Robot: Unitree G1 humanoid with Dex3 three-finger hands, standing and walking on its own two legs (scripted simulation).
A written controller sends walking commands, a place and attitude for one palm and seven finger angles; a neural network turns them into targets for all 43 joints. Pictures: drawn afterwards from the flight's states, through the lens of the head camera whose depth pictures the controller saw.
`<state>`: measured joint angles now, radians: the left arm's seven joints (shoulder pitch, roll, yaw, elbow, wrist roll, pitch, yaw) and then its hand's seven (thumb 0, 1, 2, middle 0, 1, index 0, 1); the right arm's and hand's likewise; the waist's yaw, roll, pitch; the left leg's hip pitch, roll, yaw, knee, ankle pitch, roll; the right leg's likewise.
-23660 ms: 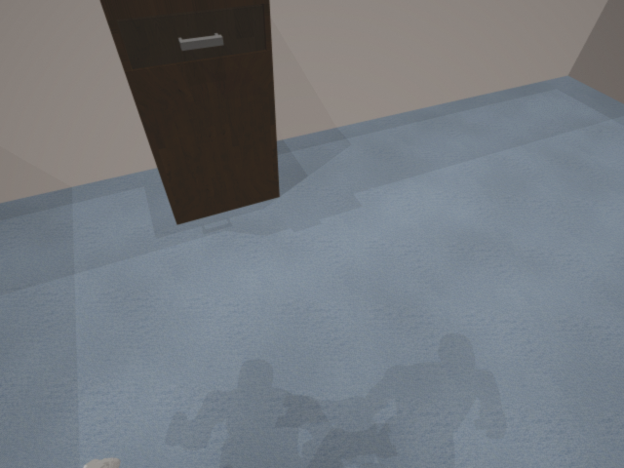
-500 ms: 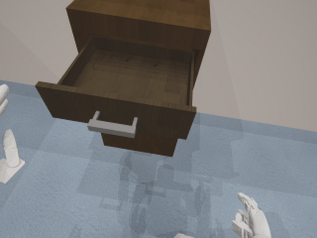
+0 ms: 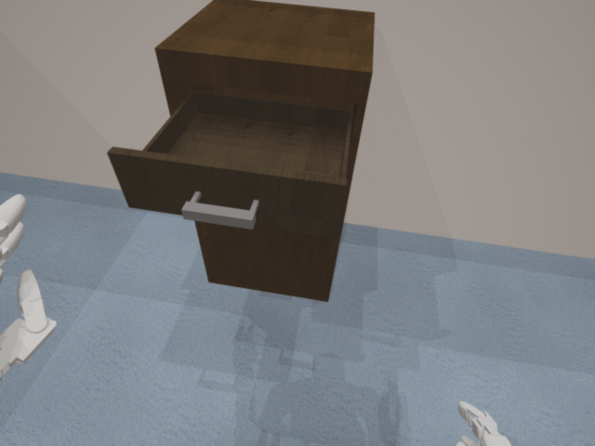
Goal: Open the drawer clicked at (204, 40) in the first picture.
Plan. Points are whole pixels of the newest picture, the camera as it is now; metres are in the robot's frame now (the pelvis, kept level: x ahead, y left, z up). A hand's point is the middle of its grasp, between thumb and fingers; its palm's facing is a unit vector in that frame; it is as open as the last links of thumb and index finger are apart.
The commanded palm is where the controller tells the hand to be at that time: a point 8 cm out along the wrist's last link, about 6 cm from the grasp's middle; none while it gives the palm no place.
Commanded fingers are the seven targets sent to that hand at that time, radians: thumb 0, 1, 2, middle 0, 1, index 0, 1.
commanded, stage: stop stepping back and stand still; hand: left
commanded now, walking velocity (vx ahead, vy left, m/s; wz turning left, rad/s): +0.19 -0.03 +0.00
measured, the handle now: (222, 207) +0.52 +0.16 +0.01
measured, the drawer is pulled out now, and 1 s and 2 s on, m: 0.30 0.30 0.30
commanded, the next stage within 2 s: let the arm hang, fingers relaxed in 0.56 s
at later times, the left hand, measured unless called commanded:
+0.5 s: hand (44, 359) +0.16 +0.23 +0.18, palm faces +0.42 -0.80 -0.43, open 7.4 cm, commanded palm +0.09 +0.27 +0.20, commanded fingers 0.00 0.90 0.90 -0.20 -0.30 -0.20 -0.30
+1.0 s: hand out of the picture +0.00 +0.17 -0.17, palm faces +0.08 -0.98 -0.17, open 6.9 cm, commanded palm none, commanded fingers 0.00 0.90 0.90 -0.20 -0.30 -0.20 -0.30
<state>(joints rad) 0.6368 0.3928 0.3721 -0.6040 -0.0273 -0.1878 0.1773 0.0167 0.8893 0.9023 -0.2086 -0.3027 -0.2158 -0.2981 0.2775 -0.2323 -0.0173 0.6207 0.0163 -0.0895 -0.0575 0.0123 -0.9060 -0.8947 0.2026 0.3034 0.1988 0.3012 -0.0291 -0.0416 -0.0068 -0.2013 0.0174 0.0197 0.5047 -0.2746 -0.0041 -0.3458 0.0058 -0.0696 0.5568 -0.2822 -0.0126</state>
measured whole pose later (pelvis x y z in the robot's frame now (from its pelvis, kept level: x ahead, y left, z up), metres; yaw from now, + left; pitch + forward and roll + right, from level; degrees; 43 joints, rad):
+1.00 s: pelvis -0.04 -0.01 +0.00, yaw +2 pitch -2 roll +0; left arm 0.27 0.18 0.04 0.92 0.01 0.06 0.03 -0.01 1.00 0.90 -0.20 -0.30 -0.21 -0.30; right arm 0.25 -0.16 0.01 0.95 -0.02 0.03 -0.02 0.01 -0.91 -0.89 0.20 0.30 0.20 0.30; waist -0.01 -0.05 0.08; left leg -0.22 0.00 0.00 0.51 -0.25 0.01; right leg -0.26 0.05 -0.04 0.47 -0.17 -0.05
